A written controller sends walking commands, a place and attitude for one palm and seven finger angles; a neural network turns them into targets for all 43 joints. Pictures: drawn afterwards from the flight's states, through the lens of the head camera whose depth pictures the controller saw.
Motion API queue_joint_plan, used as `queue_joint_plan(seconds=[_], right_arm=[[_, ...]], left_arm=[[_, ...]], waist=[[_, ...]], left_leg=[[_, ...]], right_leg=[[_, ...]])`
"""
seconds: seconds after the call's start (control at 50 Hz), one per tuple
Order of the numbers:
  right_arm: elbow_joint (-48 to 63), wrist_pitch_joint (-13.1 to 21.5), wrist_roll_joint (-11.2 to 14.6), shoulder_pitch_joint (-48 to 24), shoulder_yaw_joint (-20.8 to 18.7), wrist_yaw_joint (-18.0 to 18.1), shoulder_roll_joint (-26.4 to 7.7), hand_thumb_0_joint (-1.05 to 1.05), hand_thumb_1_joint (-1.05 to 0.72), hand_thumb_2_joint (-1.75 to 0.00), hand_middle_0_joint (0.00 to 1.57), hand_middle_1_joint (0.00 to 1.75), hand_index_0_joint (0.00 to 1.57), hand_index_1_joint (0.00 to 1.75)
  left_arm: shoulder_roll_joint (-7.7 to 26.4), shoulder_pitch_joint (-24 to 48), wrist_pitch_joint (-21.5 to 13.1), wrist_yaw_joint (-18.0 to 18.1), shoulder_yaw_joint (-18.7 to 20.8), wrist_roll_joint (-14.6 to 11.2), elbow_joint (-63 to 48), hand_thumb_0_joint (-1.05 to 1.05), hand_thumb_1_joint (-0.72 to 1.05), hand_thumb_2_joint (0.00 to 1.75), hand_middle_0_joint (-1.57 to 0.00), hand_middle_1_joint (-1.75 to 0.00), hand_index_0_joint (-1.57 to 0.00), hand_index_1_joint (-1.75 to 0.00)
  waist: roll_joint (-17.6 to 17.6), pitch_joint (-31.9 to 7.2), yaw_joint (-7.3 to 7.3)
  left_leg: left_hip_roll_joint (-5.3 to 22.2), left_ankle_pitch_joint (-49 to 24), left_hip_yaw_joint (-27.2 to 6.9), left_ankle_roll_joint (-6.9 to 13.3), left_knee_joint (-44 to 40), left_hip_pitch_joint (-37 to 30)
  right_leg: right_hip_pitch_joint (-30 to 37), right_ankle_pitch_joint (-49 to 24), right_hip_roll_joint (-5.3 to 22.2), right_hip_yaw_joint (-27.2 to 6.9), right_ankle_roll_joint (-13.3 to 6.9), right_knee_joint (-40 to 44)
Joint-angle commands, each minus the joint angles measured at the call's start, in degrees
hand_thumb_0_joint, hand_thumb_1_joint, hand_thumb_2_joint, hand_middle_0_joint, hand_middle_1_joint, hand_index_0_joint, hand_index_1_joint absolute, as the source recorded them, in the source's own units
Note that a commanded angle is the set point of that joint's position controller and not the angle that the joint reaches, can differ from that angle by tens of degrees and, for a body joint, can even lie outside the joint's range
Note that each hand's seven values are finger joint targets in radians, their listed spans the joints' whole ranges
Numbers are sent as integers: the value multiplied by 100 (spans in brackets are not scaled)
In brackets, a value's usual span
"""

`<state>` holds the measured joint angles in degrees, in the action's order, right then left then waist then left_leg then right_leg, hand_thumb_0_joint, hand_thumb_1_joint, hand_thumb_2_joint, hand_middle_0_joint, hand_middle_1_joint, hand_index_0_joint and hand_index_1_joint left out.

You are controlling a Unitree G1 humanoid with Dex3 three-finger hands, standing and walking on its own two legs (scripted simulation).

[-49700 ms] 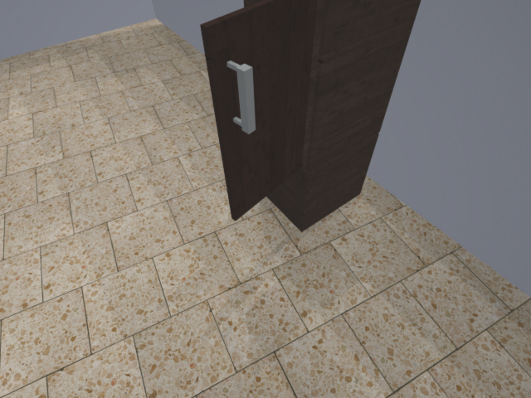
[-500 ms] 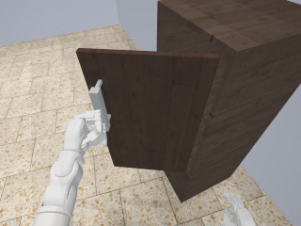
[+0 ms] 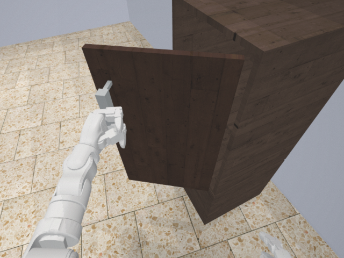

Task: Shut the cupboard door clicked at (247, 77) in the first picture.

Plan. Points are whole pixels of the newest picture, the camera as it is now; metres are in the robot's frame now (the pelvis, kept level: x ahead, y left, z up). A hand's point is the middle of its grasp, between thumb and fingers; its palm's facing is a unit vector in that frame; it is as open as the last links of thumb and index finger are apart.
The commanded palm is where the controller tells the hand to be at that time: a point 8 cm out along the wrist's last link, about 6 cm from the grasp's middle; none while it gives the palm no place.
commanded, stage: push the door shut along its arc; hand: left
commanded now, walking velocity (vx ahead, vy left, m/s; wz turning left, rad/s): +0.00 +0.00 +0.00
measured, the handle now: (112, 111) +0.44 +0.17 +0.10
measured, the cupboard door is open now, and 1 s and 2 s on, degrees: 55 33 21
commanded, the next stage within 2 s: pull the fist back off the door in 1.34 s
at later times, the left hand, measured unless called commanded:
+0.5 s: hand (137, 113) +0.44 +0.11 +0.11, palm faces -0.28 -0.96 -0.02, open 3.1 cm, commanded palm +0.43 +0.15 +0.11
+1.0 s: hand (153, 98) +0.49 +0.07 +0.11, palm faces -0.42 -0.91 +0.00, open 3.1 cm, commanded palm +0.50 +0.11 +0.11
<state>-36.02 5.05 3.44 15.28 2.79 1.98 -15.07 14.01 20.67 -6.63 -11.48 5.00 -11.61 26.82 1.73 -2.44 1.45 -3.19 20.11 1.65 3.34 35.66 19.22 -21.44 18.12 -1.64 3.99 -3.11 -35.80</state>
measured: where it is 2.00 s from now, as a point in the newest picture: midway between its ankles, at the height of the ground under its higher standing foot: outside the picture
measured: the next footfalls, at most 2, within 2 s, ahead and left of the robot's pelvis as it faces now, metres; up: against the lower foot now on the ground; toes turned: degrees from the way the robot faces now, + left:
none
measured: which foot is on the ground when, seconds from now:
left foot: down 0.00-1.00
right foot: down 0.00-1.00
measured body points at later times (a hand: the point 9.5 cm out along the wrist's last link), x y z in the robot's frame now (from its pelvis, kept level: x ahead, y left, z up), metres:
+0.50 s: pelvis -0.01 +0.00 -0.01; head +0.04 +0.00 +0.44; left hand +0.44 +0.16 +0.11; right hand +0.07 -0.26 -0.12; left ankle -0.02 +0.08 -0.72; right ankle +0.00 -0.08 -0.72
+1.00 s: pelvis +0.00 +0.01 -0.01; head +0.09 +0.01 +0.43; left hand +0.51 +0.12 +0.11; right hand +0.01 -0.27 -0.13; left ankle -0.02 +0.08 -0.72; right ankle +0.00 -0.08 -0.72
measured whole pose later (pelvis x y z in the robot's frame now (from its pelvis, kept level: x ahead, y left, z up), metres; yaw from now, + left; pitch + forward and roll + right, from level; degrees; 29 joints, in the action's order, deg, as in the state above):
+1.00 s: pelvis +0.00 +0.01 -0.01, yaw -2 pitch +14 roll +0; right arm -39.0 3.9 1.0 22.4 1.5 1.6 -16.8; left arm 20.7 56.0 -14.6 -24.1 10.6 -8.8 65.7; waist 1.0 -3.8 9.6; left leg -2.6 22.6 3.4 4.2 42.3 33.7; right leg -36.1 19.5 -2.0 2.6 -2.6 -41.7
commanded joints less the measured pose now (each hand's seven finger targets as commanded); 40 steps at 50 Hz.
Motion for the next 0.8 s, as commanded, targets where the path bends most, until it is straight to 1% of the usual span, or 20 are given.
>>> queue_joint_plan(seconds=[0.0, 0.06, 0.1, 0.16, 0.22, 0.26, 0.28, 0.3, 0.38, 0.4, 0.42, 0.46, 0.48, 0.5, 0.52, 0.6, 0.66, 0.7, 0.72, 0.78], right_arm=[[756, 259, 24, -322, -289, 61, -733, 0, -90, -90, 20, 30, 20, 30], [629, 280, 32, -213, -297, 45, -739, 0, -90, -90, 20, 30, 20, 30], [609, 266, 30, -153, -313, 47, -773, 0, -90, -90, 20, 30, 20, 30], [483, 248, 22, 14, -326, 51, -826, 0, -90, -90, 20, 30, 20, 30], [462, 246, 8, 130, -362, 39, -870, 0, -90, -90, 20, 30, 20, 30], [434, 238, 0, 192, -354, 27, -868, 0, -90, -90, 20, 30, 20, 30], [417, 225, -9, 231, -372, 31, -878, 0, -90, -90, 20, 30, 20, 30], [404, 220, -3, 254, -360, 28, -891, 0, -90, -90, 20, 30, 20, 30], [323, 164, -39, 420, -367, 37, -946, 0, -90, -90, 20, 30, 20, 30], [324, 169, -43, 446, -359, 28, -931, 0, -90, -90, 20, 30, 20, 30], [303, 169, -51, 499, -372, 24, -948, 0, -90, -90, 20, 30, 20, 30], [303, 169, -64, 559, -370, 4, -943, 0, -90, -90, 20, 30, 20, 30], [299, 161, -83, 609, -402, 14, -946, 0, -90, -90, 20, 30, 20, 30], [319, 173, -79, 605, -395, -6, -938, 0, -90, -90, 20, 30, 20, 30], [281, 166, -87, 683, -407, -4, -977, 0, -90, -90, 20, 30, 20, 30], [215, 145, -109, 831, -430, -6, -1011, 0, -90, -90, 20, 30, 20, 30], [168, 138, -133, 930, -446, -1, -1039, 0, -90, -90, 20, 30, 20, 30], [119, 107, -144, 983, -444, 12, -1055, 0, -90, -90, 20, 30, 20, 30], [83, 114, -148, 1028, -450, 14, -1062, 0, -90, -90, 20, 30, 20, 30], [41, 83, -174, 1141, -456, 37, -1107, 0, -90, -90, 20, 30, 20, 30]], left_arm=[[967, 2946, -559, -145, 288, -108, -814, 0, 90, 90, -130, -150, -130, -150], [685, 3555, -663, -264, -39, -79, -401, 0, 90, 90, -130, -150, -130, -150], [795, 3652, -697, -314, 33, -87, -120, 0, 90, 90, -130, -150, -130, -150], [982, 4126, -784, -440, 161, -94, 449, 0, 90, 90, -130, -150, -130, -150], [1082, 4320, -915, -586, 230, -110, 641, 0, 90, 90, -130, -150, -130, -150], [962, 4581, -994, -685, 94, -110, 786, 0, 90, 90, -130, -150, -130, -150], [998, 4534, -1005, -703, 156, -115, 942, 0, 90, 90, -130, -150, -130, -150], [931, 4630, -1021, -746, 74, -118, 1081, 0, 90, 90, -130, -150, -130, -150], [1378, 4944, -1113, -767, 464, -100, 1551, 0, 90, 90, -130, -150, -130, -150], [1297, 5154, -1133, -780, 406, -100, 1622, 0, 90, 90, -130, -150, -130, -150], [1488, 5238, -1179, -774, 573, -82, 1702, 0, 90, 90, -130, -150, -130, -150], [1402, 5359, -1242, -801, 482, -30, 1777, 0, 90, 90, -130, -150, -130, -150], [1433, 5425, -1284, -801, 494, -11, 1742, 0, 90, 90, -130, -150, -130, -150], [1246, 5413, -1281, -849, 339, -3, 1824, 0, 90, 90, -130, -150, -130, -150], [1435, 5478, -1288, -870, 490, 16, 1930, 0, 90, 90, -130, -150, -130, -150], [1339, 5872, -1296, -1012, 343, 25, 2120, 0, 90, 90, -130, -150, -130, -150], [1442, 5852, -1238, -1109, 477, 10, 2308, 0, 90, 90, -130, -150, -130, -150], [1430, 6053, -1208, -1155, 435, 5, 2424, 0, 90, 90, -130, -150, -130, -150], [1349, 6240, -1197, -1181, 347, 16, 2459, 0, 90, 90, -130, -150, -130, -150], [1658, 6355, -1168, -1167, 619, 17, 2643, 0, 90, 90, -130, -150, -130, -150]], waist=[[-312, -1317, 247], [-53, -1291, 395], [27, -1469, 397], [-277, -1518, 490], [-238, -1924, 466], [-119, -1956, 526], [-152, -1943, 494], [-205, -1834, 569], [-280, -1760, 540], [-305, -1766, 610], [-319, -1772, 575], [-94, -1905, 598], [-135, -2061, 596], [-92, -2095, 638], [-98, -2123, 642], [-142, -2154, 786], [-100, -2324, 759], [-97, -2188, 827], [-154, -2188, 918], [-211, -2212, 894]], left_leg=[[240, -1244, -352, -120, -434, -398], [228, -1145, -413, -124, -391, -500], [218, -1184, -416, -115, -348, -528], [202, -1127, -430, -95, -289, -343], [190, -1415, -408, -83, -212, -396], [185, -1478, -428, -101, -175, -432], [189, -1530, -428, -93, -150, -435], [210, -1504, -452, -100, -161, -400], [191, -1397, -414, -86, -125, -122], [189, -1337, -400, -77, -121, -69], [196, -1306, -421, -86, -118, -10], [194, -1402, -424, -102, -84, -105], [205, -1525, -436, -97, -57, -197], [203, -1530, -431, -96, -38, -238], [219, -1538, -438, -101, -8, -206], [223, -1563, -459, -91, 51, -172], [223, -1784, -449, -96, 138, -216], [229, -1784, -472, -91, 175, -153], [232, -1758, -474, -81, 190, -171], [235, -1726, -460, -61, 224, -19]], right_leg=[[483, -1331, 215, -426, 168, 503], [141, -1169, 181, -379, 137, 473], [159, -1208, 189, -395, 135, 444], [143, -1224, 175, -404, 141, 402], [305, -1590, 178, -437, 145, 284], [177, -1630, 170, -406, 133, 229], [163, -1654, 162, -399, 133, 211], [29, -1608, 146, -367, 132, 204], [69, -1571, 150, -405, 134, 168], [14, -1550, 142, -424, 152, 159], [21, -1507, 138, -430, 143, 138], [-58, -1556, 133, -419, 119, 76], [-27, -1624, 131, -408, 136, 41], [-115, -1628, 111, -408, 139, 34], [-148, -1630, 106, -416, 136, 21], [-314, -1643, 77, -384, 143, -28], [-320, -1823, 62, -384, 131, -72], [-473, -1784, 45, -362, 139, -73], [-581, -1761, 37, -359, 150, -77], [-541, -1731, 34, -381, 142, -97]])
